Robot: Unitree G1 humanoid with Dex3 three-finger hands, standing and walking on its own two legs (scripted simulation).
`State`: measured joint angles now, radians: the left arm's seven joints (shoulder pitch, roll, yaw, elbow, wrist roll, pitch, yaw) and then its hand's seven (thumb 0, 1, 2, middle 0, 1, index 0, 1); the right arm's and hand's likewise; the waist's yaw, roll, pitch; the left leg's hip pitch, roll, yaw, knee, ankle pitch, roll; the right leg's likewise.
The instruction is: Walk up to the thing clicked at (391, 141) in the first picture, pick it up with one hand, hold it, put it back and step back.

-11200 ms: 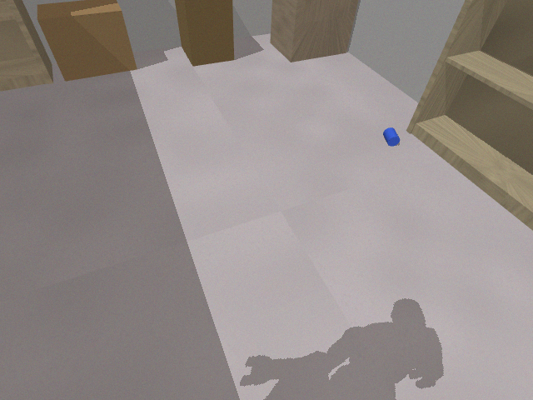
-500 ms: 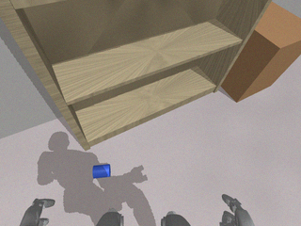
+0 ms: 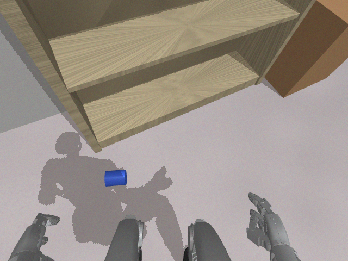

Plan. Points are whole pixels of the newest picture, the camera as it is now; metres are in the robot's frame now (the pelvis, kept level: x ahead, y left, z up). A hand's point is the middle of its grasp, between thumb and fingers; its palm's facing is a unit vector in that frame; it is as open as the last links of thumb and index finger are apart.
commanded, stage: rise first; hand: left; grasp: from above
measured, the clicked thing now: (116, 177) +0.45 +0.24 -0.60
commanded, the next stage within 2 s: none
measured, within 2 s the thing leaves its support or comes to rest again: neither
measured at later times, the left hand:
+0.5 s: hand (78, 202) +0.29 +0.30 -0.34, palm faces -0.43 -0.33 -0.84, open 13.7 cm
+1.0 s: hand (89, 189) +0.36 +0.30 -0.42, palm faces -0.45 -0.07 -0.89, open 14.0 cm
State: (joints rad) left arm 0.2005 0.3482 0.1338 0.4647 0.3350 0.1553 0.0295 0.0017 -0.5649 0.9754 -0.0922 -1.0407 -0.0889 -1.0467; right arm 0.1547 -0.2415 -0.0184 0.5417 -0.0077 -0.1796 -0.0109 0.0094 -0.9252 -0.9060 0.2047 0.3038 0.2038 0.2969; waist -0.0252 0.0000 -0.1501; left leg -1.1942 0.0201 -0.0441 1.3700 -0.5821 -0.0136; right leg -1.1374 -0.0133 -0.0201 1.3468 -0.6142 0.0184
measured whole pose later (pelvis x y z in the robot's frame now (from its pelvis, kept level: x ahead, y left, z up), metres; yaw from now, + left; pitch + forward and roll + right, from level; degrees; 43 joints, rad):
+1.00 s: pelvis -0.08 +0.00 -0.27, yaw -6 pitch +33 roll -7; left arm -0.76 0.70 0.13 1.25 1.19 -0.24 0.32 0.00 -0.49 1.00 -0.12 -0.94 -0.11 -0.95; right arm 0.13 -0.27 -0.01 0.77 -0.09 -0.05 0.10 0.00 -0.89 -0.90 0.20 0.30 0.20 0.30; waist -0.13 -0.02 -0.09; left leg -2.22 0.01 -0.13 2.28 -0.64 -0.01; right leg -2.13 0.02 -0.05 2.23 -0.68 0.04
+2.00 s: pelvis -0.06 +0.00 -0.31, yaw -8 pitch +34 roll -8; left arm -0.86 0.76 0.18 1.38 1.24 -0.25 0.42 0.01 -0.48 0.96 -0.14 -0.95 -0.14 -0.96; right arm 0.10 -0.26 0.03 0.77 -0.15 -0.05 0.14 0.00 -0.91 -0.90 0.20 0.30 0.20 0.30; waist -0.18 -0.04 -0.04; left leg -2.32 0.02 -0.16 2.40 -0.69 -0.02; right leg -2.22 0.04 -0.07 2.33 -0.72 0.04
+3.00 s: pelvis -0.06 +0.01 -0.31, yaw -9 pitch +33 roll -9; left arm -0.91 0.83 0.17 1.40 1.24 -0.23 0.38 0.01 -0.47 0.96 -0.17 -0.92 -0.16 -0.94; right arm 0.12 -0.27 0.08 0.75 -0.16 -0.05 0.16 0.00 -0.90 -0.90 0.20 0.30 0.20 0.30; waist -0.22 -0.04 -0.02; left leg -2.34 0.01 -0.17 2.43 -0.68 -0.02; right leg -2.23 0.04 -0.09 2.34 -0.71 0.05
